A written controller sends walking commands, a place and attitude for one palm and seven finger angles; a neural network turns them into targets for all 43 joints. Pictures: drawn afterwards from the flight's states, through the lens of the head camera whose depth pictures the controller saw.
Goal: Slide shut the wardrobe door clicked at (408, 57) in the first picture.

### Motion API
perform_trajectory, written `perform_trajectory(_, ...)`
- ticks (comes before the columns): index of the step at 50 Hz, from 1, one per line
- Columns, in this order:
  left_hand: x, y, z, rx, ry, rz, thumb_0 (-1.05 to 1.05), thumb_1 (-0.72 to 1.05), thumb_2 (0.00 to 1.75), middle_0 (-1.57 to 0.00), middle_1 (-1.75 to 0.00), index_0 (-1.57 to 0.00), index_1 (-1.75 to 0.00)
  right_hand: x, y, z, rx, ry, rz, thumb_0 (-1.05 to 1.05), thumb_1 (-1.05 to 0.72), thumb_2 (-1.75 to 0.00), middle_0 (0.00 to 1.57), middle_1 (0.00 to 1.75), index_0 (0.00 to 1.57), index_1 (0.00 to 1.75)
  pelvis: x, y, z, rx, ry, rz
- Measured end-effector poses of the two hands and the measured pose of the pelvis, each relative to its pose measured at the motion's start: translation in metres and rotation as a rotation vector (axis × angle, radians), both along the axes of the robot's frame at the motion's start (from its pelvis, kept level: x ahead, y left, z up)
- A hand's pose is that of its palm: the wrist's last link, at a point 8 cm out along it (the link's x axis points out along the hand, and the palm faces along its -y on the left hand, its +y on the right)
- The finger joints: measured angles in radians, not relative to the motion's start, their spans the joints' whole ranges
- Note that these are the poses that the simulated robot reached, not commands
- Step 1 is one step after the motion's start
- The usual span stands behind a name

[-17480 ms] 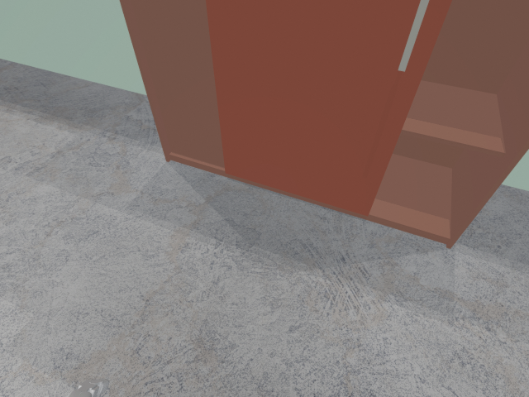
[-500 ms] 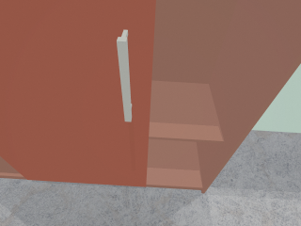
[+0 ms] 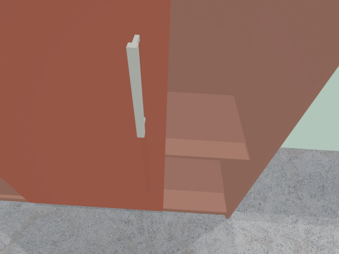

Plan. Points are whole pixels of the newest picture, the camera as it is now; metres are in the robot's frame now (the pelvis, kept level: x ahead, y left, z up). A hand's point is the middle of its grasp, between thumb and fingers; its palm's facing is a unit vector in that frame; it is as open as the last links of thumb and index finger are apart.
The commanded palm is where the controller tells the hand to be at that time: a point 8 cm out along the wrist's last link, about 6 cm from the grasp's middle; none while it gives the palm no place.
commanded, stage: look again from close up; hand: left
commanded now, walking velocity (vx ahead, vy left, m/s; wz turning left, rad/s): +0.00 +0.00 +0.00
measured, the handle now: (139, 93) +0.45 +0.12 +0.15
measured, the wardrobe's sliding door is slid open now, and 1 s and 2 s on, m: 0.37 0.37 0.37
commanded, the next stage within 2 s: none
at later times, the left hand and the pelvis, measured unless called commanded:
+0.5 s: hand out of the picture -0.03 +0.14 -0.18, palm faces +0.03 -0.99 -0.15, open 7.4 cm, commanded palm none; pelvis +0.00 -0.01 +0.00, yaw +0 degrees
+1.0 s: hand out of the picture -0.03 +0.13 -0.18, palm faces +0.04 -0.99 -0.15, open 7.4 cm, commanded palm none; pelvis +0.00 -0.02 +0.00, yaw +0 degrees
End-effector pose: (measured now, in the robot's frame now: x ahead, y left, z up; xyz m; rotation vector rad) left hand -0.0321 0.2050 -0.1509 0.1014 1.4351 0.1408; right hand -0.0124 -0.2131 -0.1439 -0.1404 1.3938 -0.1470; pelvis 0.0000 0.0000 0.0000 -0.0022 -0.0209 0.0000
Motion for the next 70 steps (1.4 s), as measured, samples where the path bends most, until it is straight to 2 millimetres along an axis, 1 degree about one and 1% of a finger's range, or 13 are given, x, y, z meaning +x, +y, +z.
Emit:
perform_trajectory(14, 0.005, -0.008, 0.000, -0.002, -0.012, 0.000, 0.00, 0.91, 0.90, -0.19, -0.30, -0.20, -0.29, -0.002, -0.004, -0.001, 0.007, 0.005, -0.004, 0.01, -0.91, -0.90, 0.20, 0.29, 0.20, 0.30, 0.001, -0.007, 0.000, 0.002, 0.001, 0.000)
perform_trajectory(32, 0.000, -0.018, 0.002, -0.002, 0.004, 0.001, 0.00, 0.91, 0.90, -0.19, -0.30, -0.20, -0.29, -0.005, -0.010, -0.002, 0.015, 0.015, -0.011, 0.00, -0.91, -0.90, 0.20, 0.29, 0.19, 0.30, 0.002, -0.015, 0.000, 0.004, 0.005, -0.003)
perform_trajectory(46, 0.000, -0.025, 0.001, -0.007, -0.001, 0.002, 0.00, 0.91, 0.90, -0.19, -0.30, -0.20, -0.29, -0.004, -0.015, -0.002, 0.014, 0.011, -0.012, 0.01, -0.91, -0.90, 0.20, 0.29, 0.19, 0.30, 0.002, -0.020, 0.000, 0.003, 0.005, -0.003)
perform_trajectory(70, 0.000, -0.026, 0.002, -0.003, 0.008, 0.007, 0.00, 0.91, 0.90, -0.19, -0.30, -0.20, -0.29, -0.007, -0.014, -0.003, 0.023, 0.027, -0.015, 0.00, -0.91, -0.90, 0.20, 0.29, 0.19, 0.30, 0.004, -0.023, 0.000, 0.003, 0.012, -0.002)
